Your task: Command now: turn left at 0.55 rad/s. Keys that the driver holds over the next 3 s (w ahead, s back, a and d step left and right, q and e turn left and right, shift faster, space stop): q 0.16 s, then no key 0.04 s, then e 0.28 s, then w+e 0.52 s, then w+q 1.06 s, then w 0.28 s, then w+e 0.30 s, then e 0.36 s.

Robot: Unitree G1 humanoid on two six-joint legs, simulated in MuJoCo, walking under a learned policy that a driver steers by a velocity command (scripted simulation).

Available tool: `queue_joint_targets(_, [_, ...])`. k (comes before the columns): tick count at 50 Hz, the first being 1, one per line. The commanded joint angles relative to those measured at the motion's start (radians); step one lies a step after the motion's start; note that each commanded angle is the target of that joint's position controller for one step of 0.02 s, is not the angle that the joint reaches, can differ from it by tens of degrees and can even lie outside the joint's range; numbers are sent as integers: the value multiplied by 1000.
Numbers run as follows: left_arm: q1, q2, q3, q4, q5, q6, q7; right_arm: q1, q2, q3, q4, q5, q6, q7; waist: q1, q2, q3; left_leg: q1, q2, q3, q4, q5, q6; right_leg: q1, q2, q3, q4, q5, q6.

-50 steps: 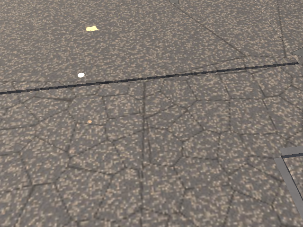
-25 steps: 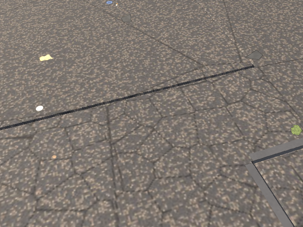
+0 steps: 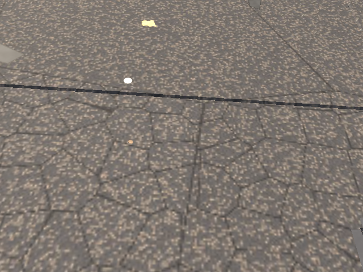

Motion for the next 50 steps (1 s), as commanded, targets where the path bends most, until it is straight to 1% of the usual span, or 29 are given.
queue_joint_targets(1, [-3,68,18,-58,-2,-15,3,-8,-173,-49,-75,4,-10,-18,7,133,-154,215,238,-283,-130,361,153,-76,-3,44,-73,58,19])
queue_joint_targets(6, [-36,64,16,-64,-4,-25,-2,-14,-188,-57,-85,2,6,-27,-8,165,-123,170,215,-356,-137,167,152,-29,12,66,-258,71,37])
queue_joint_targets(9, [-29,67,15,-61,-7,-37,-10,-29,-187,-58,-92,-1,13,-23,-11,176,-125,141,209,-392,-123,144,156,28,18,67,-333,57,31])
queue_joint_targets(12, [0,68,11,-49,-10,-47,-23,-47,-157,-45,-93,-10,19,-17,-19,182,-162,138,218,-386,-81,250,154,122,-1,39,-396,50,18])
queue_joint_targets(14, [19,47,0,-43,-8,-52,-36,-59,-111,-22,-82,-13,20,-13,-8,172,-170,119,211,-368,-55,295,139,218,-18,23,-505,93,1])
queue_joint_targets(16, [43,10,-19,-28,10,-60,-51,-35,-49,5,-46,-15,13,-7,20,134,-155,63,160,-312,-54,199,69,387,-33,31,-774,347,-33])
queue_joint_targets(17, [33,65,-14,-37,22,-62,-49,17,-48,7,-27,-38,2,-5,-19,49,-151,33,102,-248,-2,71,16,440,-116,135,-768,515,-69])
queue_joint_targets(18, [-10,113,-12,-53,25,-60,-46,97,-66,-1,-11,-54,-9,-2,-97,-75,-136,32,18,-157,26,-117,-33,402,-185,205,-734,620,-141])
queue_joint_targets(19, [-40,92,-17,-46,19,-59,-49,63,-75,-2,-13,-56,-12,-6,-87,-124,-113,99,21,-119,-16,-96,-72,284,-193,239,-767,418,-198])
queue_joint_targets(20, [-42,87,-15,-52,9,-60,-52,-3,-114,-13,-13,-48,-12,-12,-45,-108,-78,110,16,-106,-3,-60,-82,257,-149,231,-783,298,-183])
queue_joint_targets(21, [-24,105,-12,-44,4,-62,-51,-42,-122,-20,-18,-37,-9,-19,-24,-102,-75,108,12,-92,20,-33,-80,255,-138,236,-786,270,-167])
queue_joint_targets(23, [-3,138,-5,-42,-8,-66,-45,-50,-109,-22,-30,-30,-1,-29,-15,-126,-66,87,11,-79,34,-13,-77,265,-142,280,-779,303,-174])
queue_joint_targets(24, [8,138,-5,-42,-12,-63,-39,-47,-100,-23,-29,-28,-3,-31,-11,-127,-74,78,7,-67,41,-19,-78,279,-143,297,-769,323,-183])
queue_joint_targets(26, [32,110,-12,-42,-18,-48,-25,-34,-62,-18,-28,-25,-15,-26,-6,-118,-108,68,-17,-21,48,-156,-78,290,-123,329,-774,80,-200])
queue_joint_targets(28, [55,115,-9,-49,-21,-35,-16,-37,-45,-20,-30,-14,-35,-17,0,-99,-63,37,-21,2,60,-251,-63,237,-111,377,-798,-220,-220])
queue_joint_targets(30, [27,112,-9,-75,-24,-34,-13,2,-51,-27,-22,-6,-65,-9,-29,-71,-24,96,19,-38,-2,-269,-32,137,-80,377,-764,-286,-212])
queue_joint_targets(31, [-15,92,-15,-101,-28,-38,-13,58,-83,-38,-9,-4,-79,-8,-59,-6,-16,188,84,-134,-82,-326,7,29,-30,315,-670,-250,-181])
queue_joint_targets(32, [-52,49,-25,-129,-33,-46,-15,148,-131,-53,15,-5,-89,-9,-87,107,-21,313,202,-312,-187,-438,69,-118,52,184,-483,-188,-132])
queue_joint_targets(33, [-89,36,-31,-159,-36,-58,-22,197,-190,-70,37,-9,-96,-2,-98,228,19,376,378,-565,-298,-467,159,-273,76,112,-285,-156,-115])
queue_joint_targets(34, [-75,75,-19,-163,-33,-67,-27,174,-167,-64,32,-17,-101,-5,-67,183,48,351,441,-593,-281,-390,206,-337,4,128,-140,-151,-109])
queue_joint_targets(35, [-39,83,-14,-148,-35,-71,-36,150,-130,-55,23,-8,-103,-13,-49,133,40,364,422,-520,-273,-331,195,-352,-26,131,-80,-96,-104])
queue_joint_targets(37, [-34,59,-20,-140,-37,-76,-54,135,-118,-49,23,-2,-96,-18,-53,117,26,396,357,-349,-289,-185,137,-370,-64,95,-67,13,-86])
queue_joint_targets(39, [-76,34,-30,-158,-32,-78,-74,144,-126,-49,28,-7,-93,-17,-72,114,23,350,305,-191,-310,6,111,-319,-75,32,-114,102,-62])
queue_joint_targets(42, [-121,-1,-49,-194,-28,-78,-98,152,-153,-53,40,2,-89,-12,-87,122,8,286,271,-36,-310,115,96,-200,-82,-30,-270,208,-43])
queue_joint_targets(44, [-137,4,-51,-209,-31,-78,-106,155,-182,-59,48,10,-87,-7,-85,132,8,242,269,25,-300,130,78,-102,-67,-66,-373,241,-54])
queue_joint_targets(46, [-135,32,-43,-221,-32,-74,-109,169,-205,-66,59,19,-84,-2,-73,147,8,232,299,51,-283,176,65,-28,-45,-98,-421,240,-82])
queue_joint_targets(48, [-66,73,-20,-217,-27,-68,-107,154,-221,-70,63,26,-80,-2,-8,154,-34,236,307,111,-155,479,36,110,9,-139,-477,217,-132])
queue_joint_targets(49, [54,109,4,-185,-26,-63,-102,152,-214,-66,63,27,-77,-5,61,129,-107,208,280,174,18,642,6,283,51,-159,-521,241,-165])
queue_joint_targets(50, [222,164,38,-142,-31,-54,-88,175,-185,-54,55,15,-81,-10,136,97,-197,81,241,210,250,635,-31,532,74,-129,-525,233,-201])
